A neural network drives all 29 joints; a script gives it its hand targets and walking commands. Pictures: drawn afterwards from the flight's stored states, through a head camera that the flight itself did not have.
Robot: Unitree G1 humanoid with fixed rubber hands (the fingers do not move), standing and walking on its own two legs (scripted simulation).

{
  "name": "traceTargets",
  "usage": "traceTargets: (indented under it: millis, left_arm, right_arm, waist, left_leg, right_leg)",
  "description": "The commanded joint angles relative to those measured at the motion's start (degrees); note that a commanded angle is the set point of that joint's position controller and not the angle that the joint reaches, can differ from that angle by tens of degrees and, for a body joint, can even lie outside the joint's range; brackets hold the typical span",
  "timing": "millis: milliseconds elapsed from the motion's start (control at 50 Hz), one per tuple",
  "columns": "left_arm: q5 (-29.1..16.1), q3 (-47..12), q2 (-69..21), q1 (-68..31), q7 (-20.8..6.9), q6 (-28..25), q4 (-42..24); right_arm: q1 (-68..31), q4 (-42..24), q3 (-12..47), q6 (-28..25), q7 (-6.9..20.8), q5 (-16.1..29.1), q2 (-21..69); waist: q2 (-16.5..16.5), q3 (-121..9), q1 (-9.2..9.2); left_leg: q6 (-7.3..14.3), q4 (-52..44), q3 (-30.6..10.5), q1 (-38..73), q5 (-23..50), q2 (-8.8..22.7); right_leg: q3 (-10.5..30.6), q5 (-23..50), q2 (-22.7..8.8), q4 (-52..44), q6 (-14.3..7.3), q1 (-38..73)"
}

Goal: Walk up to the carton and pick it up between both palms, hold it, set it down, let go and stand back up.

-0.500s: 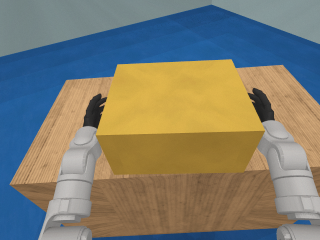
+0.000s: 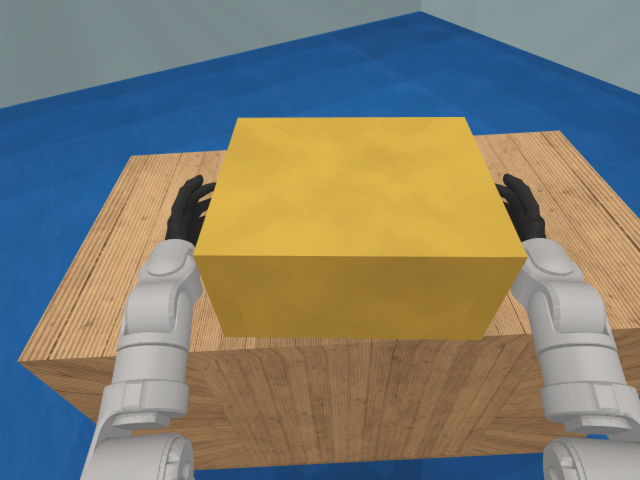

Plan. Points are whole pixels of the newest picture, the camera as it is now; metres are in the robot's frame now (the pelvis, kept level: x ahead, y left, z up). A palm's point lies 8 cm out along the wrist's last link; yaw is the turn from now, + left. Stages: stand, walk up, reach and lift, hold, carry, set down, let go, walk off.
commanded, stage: reach and lift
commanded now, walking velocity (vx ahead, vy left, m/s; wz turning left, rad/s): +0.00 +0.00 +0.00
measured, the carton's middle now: (350, 221) +0.40 -0.02 +0.13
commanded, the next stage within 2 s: hold in 0.22 s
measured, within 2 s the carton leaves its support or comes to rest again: neither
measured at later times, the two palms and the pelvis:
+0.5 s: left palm (172, 230) +0.36 +0.20 +0.16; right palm (515, 221) +0.36 -0.21 +0.15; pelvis +0.00 +0.00 +0.00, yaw +1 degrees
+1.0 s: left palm (158, 227) +0.35 +0.20 +0.18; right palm (518, 213) +0.35 -0.21 +0.17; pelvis -0.01 +0.00 +0.00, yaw +0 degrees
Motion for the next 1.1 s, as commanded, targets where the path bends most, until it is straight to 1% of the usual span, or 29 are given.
traceTargets:
  millis: [0,40,120,140,180,240,300,360,380,440,460,500,540,560,580,600,620,700,720,740,780,800,820,860,900,920,980,1040,1080]
  left_arm:
    - [-7.9,-28.8,-34.1,-46.5,-7.8,-3.3,-21.3]
    - [-7.2,-28.2,-33.5,-46.6,-7.9,-2.7,-20.6]
    - [-6.6,-27.7,-32.9,-48.1,-8.1,-1.9,-20.9]
    - [-6.4,-27.3,-32.9,-48.3,-8.2,-1.6,-20.6]
    - [-6.7,-28.0,-33.4,-47.8,-8.2,-1.3,-21.0]
    - [-7.1,-28.0,-33.0,-48.2,-8.4,-1.2,-22.2]
    - [-6.2,-26.4,-32.0,-47.3,-8.6,-0.3,-21.3]
    - [-6.0,-25.1,-31.5,-46.9,-9.2,0.7,-20.8]
    - [-6.0,-25.1,-31.6,-46.3,-9.4,0.9,-21.3]
    - [-6.7,-26.0,-31.3,-46.0,-9.2,0.9,-24.3]
    - [-6.8,-26.3,-31.4,-46.5,-9.2,1.1,-24.7]
    - [-7.0,-26.3,-31.0,-46.6,-9.1,1.6,-25.5]
    - [-6.4,-25.5,-30.7,-45.8,-9.5,2.4,-24.7]
    - [-6.1,-25.3,-30.6,-46.2,-9.6,2.7,-24.8]
    - [-6.0,-25.3,-30.4,-46.3,-9.6,3.1,-25.0]
    - [-5.5,-24.7,-30.3,-45.7,-9.8,3.6,-23.8]
    - [-5.7,-25.0,-30.4,-47.0,-9.8,3.7,-24.9]
    - [-6.0,-25.6,-30.7,-48.4,-9.5,4.4,-26.2]
    - [-5.6,-25.0,-30.4,-48.3,-9.4,4.7,-25.6]
    - [-5.6,-25.0,-30.6,-48.3,-9.4,5.0,-24.8]
    - [-6.0,-25.5,-30.8,-49.2,-9.4,5.0,-25.8]
    - [-5.6,-25.0,-30.7,-48.5,-9.4,5.4,-25.0]
    - [-6.0,-25.4,-30.8,-49.8,-9.4,5.3,-26.0]
    - [-5.4,-24.1,-30.0,-49.2,-9.5,5.7,-23.9]
    - [-5.2,-23.5,-30.2,-49.4,-9.8,5.9,-23.6]
    - [-5.0,-23.2,-30.1,-49.1,-10.0,6.0,-22.9]
    - [-4.8,-22.4,-30.4,-50.8,-10.3,5.8,-20.5]
    - [-5.2,-22.7,-30.8,-52.6,-10.4,5.2,-20.2]
    - [-5.6,-22.5,-30.9,-53.5,-10.3,4.8,-19.5]
  right_arm:
    - [-51.6,-25.5,27.9,-6.8,10.6,8.5,33.2]
    - [-51.3,-23.2,27.2,-6.2,10.6,8.4,32.3]
    - [-52.0,-21.6,26.4,-6.0,10.7,8.3,32.1]
    - [-53.0,-21.7,26.7,-5.9,10.7,8.5,32.3]
    - [-53.1,-22.3,26.6,-6.0,10.5,8.7,31.8]
    - [-53.6,-23.3,27.4,-5.6,10.0,9.4,32.5]
    - [-53.3,-22.6,27.2,-4.7,9.6,9.8,31.8]
    - [-54.5,-23.4,27.1,-4.1,9.2,9.9,32.0]
    - [-54.8,-24.9,27.6,-4.2,9.1,10.2,32.0]
    - [-53.0,-26.1,28.2,-3.6,8.7,11.0,31.9]
    - [-53.7,-27.0,28.2,-3.5,8.6,11.3,31.6]
    - [-53.3,-27.1,27.7,-3.0,8.6,11.4,31.0]
    - [-52.3,-25.4,26.8,-2.3,8.6,10.9,30.1]
    - [-53.1,-25.7,26.9,-2.3,8.6,11.0,30.1]
    - [-52.9,-25.0,26.6,-2.0,8.7,10.9,29.9]
    - [-53.6,-25.1,26.6,-1.9,8.7,10.8,29.5]
    - [-54.5,-25.3,26.6,-1.9,8.8,11.0,29.8]
    - [-55.8,-25.3,26.6,-1.5,9.1,11.7,29.6]
    - [-55.6,-24.6,26.4,-1.3,9.2,11.9,29.6]
    - [-56.5,-24.6,26.2,-1.4,9.3,11.8,29.4]
    - [-56.6,-24.4,26.1,-1.2,9.4,12.0,29.7]
    - [-56.7,-24.1,25.9,-1.1,9.5,11.9,29.2]
    - [-57.5,-24.3,26.0,-1.0,9.5,12.2,29.6]
    - [-57.7,-23.1,25.6,-0.6,9.5,11.8,29.4]
    - [-58.1,-22.8,25.6,-0.5,9.4,11.6,30.2]
    - [-57.4,-21.9,25.1,-0.4,9.4,11.5,29.8]
    - [-59.9,-20.7,24.3,-0.5,9.6,10.7,30.6]
    - [-60.6,-19.8,24.1,-0.6,9.7,10.6,31.7]
    - [-62.2,-20.3,24.5,-0.9,9.7,10.6,32.6]
  waist:
    - [-2.8,-35.0,-0.33]
    - [-1.9,-33.5,-0.65]
    - [-0.4,-33.6,-0.60]
    - [-0.6,-34.3,-0.26]
    - [-0.5,-34.7,-0.98]
    - [-0.6,-36.3,-0.88]
    - [-0.8,-33.8,-0.59]
    - [-2.6,-32.9,-0.13]
    - [-2.7,-34.3,0.07]
    - [-2.8,-35.1,-0.55]
    - [-2.2,-35.7,-0.63]
    - [-2.1,-34.5,-0.91]
    - [-2.0,-31.5,-1.11]
    - [-1.9,-31.8,-0.74]
    - [-1.5,-31.0,-0.97]
    - [-1.6,-30.0,-0.54]
    - [-1.3,-31.0,-0.40]
    - [0.0,-32.2,-0.49]
    - [-0.1,-31.0,-0.16]
    - [0.1,-31.3,-0.13]
    - [0.3,-32.4,-0.54]
    - [0.6,-31.4,-0.25]
    - [0.5,-32.6,-0.24]
    - [-0.5,-30.8,-0.02]
    - [-1.1,-31.1,0.22]
    - [-1.1,-30.4,-0.05]
    - [-1.5,-30.0,0.29]
    - [-1.5,-30.7,0.14]
    - [-1.8,-32.3,0.50]
  left_leg:
    - [-1.7,-2.8,2.5,0.3,11.3,-2.3]
    - [-2.0,-2.9,2.5,0.8,10.6,-2.3]
    - [-2.2,-2.7,2.7,0.8,10.5,-2.4]
    - [-2.1,-2.7,2.7,1.0,10.7,-2.4]
    - [-2.4,-2.2,2.5,2.0,12.2,-2.4]
    - [-2.4,-1.5,2.6,1.9,14.2,-2.6]
    - [-2.1,-2.1,2.6,0.9,13.3,-2.7]
    - [-1.6,-2.5,2.8,0.2,12.9,-2.7]
    - [-1.6,-2.3,2.9,0.5,14.1,-2.8]
    - [-2.1,-1.5,2.6,1.6,17.2,-2.7]
    - [-2.5,-1.2,2.6,2.3,18.1,-2.6]
    - [-2.7,-1.2,2.5,2.8,18.5,-2.5]
    - [-2.7,-1.9,2.6,2.5,16.7,-2.3]
    - [-2.6,-1.8,2.7,2.7,16.8,-2.3]
    - [-2.7,-2.0,2.6,2.9,16.6,-2.1]
    - [-2.6,-2.1,2.8,2.6,16.0,-2.1]
    - [-2.6,-2.0,2.9,2.8,15.8,-2.1]
    - [-3.1,-1.5,3.0,3.9,17.5,-1.9]
    - [-3.0,-1.6,3.1,3.7,17.0,-1.9]
    - [-2.9,-1.7,3.1,4.0,16.3,-1.9]
    - [-3.0,-1.6,3.1,4.2,16.3,-1.7]
    - [-3.0,-1.7,3.1,3.9,16.0,-1.7]
    - [-2.9,-1.7,3.1,4.0,15.9,-1.6]
    - [-2.5,-2.1,3.4,3.5,14.4,-1.8]
    - [-2.1,-2.5,3.6,2.7,13.5,-1.8]
    - [-2.1,-2.9,3.6,2.2,12.5,-1.8]
    - [-1.5,-3.6,3.8,1.0,9.3,-1.8]
    - [-1.4,-3.8,3.9,0.5,8.7,-1.8]
    - [-1.0,-3.6,4.0,0.2,8.4,-2.0]
  right_leg:
    - [-1.0,12.7,2.2,2.3,-1.0,24.2]
    - [-0.9,11.4,2.2,1.9,-1.2,23.5]
    - [-1.0,10.7,1.9,2.0,-1.2,23.7]
    - [-1.0,10.9,1.9,2.1,-1.1,24.1]
    - [-1.1,12.8,2.1,2.2,-1.1,24.1]
    - [-1.0,15.6,2.1,2.7,-0.8,26.0]
    - [-0.8,15.4,2.0,2.6,-0.7,27.0]
    - [-0.6,16.6,2.0,2.5,-0.4,28.4]
    - [-0.7,18.0,2.1,2.8,-0.3,29.3]
    - [-0.7,21.0,2.5,3.3,-0.3,30.0]
    - [-0.8,21.1,2.6,3.4,-0.4,29.8]
    - [-0.9,20.4,2.7,3.1,-0.6,28.9]
    - [-0.9,18.1,2.6,2.3,-1.1,28.0]
    - [-0.9,17.8,2.6,2.4,-1.0,28.0]
    - [-1.0,17.1,2.6,2.3,-1.2,27.7]
    - [-1.0,15.9,2.7,2.1,-1.3,27.3]
    - [-1.0,15.2,2.7,2.1,-1.3,27.3]
    - [-1.0,15.1,2.9,2.2,-1.7,26.8]
    - [-1.1,14.4,2.9,2.0,-1.7,26.4]
    - [-1.2,13.8,2.8,1.8,-1.8,26.2]
    - [-1.1,13.8,2.8,2.0,-1.8,26.2]
    - [-1.1,13.2,2.8,1.8,-2.0,26.1]
    - [-1.1,12.9,2.9,1.9,-1.9,26.2]
    - [-1.0,12.1,2.7,1.5,-1.7,26.0]
    - [-1.0,12.1,2.6,1.6,-1.6,27.0]
    - [-0.8,11.6,2.5,1.4,-1.6,27.0]
    - [-0.7,8.6,2.4,1.1,-1.6,26.5]
    - [-0.7,8.1,2.3,1.1,-1.7,26.8]
    - [-0.6,8.2,2.2,1.3,-1.5,27.0]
